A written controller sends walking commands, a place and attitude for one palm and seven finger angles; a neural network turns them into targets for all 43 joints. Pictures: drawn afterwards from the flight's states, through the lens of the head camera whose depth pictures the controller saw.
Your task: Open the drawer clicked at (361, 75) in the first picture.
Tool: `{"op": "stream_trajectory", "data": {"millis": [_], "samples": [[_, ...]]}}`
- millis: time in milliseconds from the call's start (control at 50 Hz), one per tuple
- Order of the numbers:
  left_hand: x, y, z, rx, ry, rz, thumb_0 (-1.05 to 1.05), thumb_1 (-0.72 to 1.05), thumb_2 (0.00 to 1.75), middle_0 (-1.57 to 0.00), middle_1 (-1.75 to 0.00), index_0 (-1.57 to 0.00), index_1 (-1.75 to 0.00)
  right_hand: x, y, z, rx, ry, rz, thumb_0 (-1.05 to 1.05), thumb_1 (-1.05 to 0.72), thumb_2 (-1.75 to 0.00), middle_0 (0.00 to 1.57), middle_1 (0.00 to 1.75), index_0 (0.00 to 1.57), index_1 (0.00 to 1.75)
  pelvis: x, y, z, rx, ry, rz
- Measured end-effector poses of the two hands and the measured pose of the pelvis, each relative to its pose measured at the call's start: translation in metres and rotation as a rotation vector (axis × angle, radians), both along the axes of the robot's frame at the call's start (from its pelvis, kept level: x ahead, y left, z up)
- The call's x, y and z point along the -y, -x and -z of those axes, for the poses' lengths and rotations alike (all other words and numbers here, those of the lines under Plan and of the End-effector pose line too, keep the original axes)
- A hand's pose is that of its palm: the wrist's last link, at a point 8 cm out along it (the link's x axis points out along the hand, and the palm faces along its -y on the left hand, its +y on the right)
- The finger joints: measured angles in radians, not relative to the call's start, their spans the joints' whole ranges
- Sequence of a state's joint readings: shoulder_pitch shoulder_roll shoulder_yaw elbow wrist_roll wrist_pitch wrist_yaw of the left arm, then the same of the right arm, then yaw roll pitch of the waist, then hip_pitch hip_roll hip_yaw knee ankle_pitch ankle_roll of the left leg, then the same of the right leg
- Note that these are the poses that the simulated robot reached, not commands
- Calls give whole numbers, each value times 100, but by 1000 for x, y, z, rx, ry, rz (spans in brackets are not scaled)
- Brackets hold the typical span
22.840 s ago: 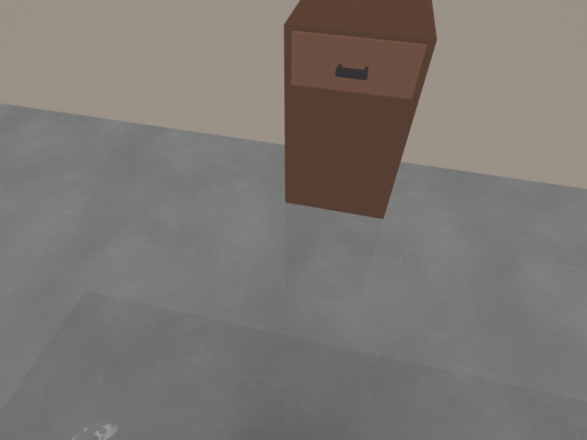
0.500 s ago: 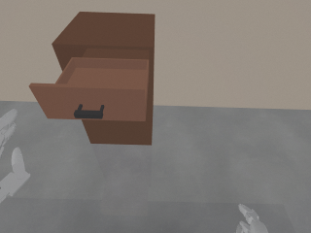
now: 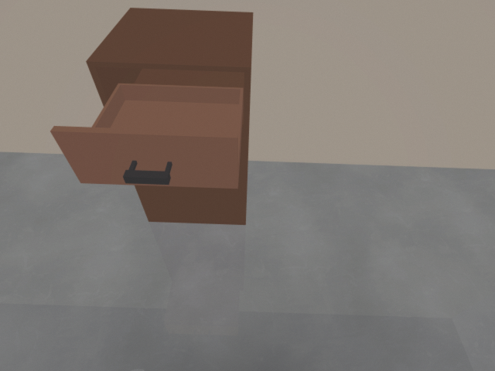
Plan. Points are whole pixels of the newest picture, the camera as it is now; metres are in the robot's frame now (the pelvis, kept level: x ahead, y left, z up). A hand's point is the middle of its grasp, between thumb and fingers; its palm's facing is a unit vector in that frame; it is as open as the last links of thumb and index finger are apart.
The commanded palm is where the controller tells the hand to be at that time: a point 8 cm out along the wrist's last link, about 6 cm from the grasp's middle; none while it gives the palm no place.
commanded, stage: let the arm hang, fingers relaxed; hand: left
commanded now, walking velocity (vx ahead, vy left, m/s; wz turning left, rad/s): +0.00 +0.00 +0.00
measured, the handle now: (149, 171) +0.56 +0.27 -0.06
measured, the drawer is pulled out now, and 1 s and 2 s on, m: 0.30 0.30 0.30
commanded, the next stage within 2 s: look to check the result in 0.84 s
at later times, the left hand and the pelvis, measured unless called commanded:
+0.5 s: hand out of the picture -0.03 +0.18 -0.16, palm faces +0.03 -0.98 -0.22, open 7.4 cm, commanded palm none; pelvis +0.00 +0.00 +0.01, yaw +0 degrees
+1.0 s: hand out of the picture +0.01 +0.16 -0.16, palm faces +0.02 -0.98 -0.20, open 7.4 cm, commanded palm none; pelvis +0.01 -0.01 +0.01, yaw -1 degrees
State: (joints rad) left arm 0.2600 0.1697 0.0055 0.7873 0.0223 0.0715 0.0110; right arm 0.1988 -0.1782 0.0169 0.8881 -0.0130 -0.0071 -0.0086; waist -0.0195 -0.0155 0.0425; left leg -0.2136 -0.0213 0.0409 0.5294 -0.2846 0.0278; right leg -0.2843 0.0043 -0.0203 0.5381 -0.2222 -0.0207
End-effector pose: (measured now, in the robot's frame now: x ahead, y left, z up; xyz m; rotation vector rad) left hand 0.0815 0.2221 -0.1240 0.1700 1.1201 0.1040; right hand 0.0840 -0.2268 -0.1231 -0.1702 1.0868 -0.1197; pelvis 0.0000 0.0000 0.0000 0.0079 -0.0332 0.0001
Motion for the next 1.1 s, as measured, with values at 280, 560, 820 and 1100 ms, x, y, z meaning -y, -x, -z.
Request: {"op": "stream_trajectory", "data": {"millis": [280, 560, 820, 1100], "samples": [[-20, 134, 4, -412, -48, -124, 0, 94, 90, -20, -30, -20, -30, 0, 120, 11, -410, 6, 76, 0, -92, -90, 20, 30, 20, 30, 0, -1, -9, -6, 11, -4], [7, 96, 9, -314, -9, -90, 1, 91, 90, -20, -30, -20, -30, -34, 121, 23, -385, -97, 100, 0, -91, -90, 20, 30, 20, 30, 2, -1, -9, 1, 4, 7], [11, 75, 9, -268, -13, -78, 1, 92, 90, -20, -30, -20, -30, -23, 111, 21, -357, -81, 120, 0, -91, -90, 20, 30, 20, 30, 8, -6, -9, -1, 2, 12], [20, 81, 10, -313, 0, -87, 1, 91, 90, -20, -30, -20, -30, -6, 111, 17, -389, -49, 124, 0, -91, -90, 20, 30, 20, 30, 14, -12, -10, -4, 5, 12]]}}
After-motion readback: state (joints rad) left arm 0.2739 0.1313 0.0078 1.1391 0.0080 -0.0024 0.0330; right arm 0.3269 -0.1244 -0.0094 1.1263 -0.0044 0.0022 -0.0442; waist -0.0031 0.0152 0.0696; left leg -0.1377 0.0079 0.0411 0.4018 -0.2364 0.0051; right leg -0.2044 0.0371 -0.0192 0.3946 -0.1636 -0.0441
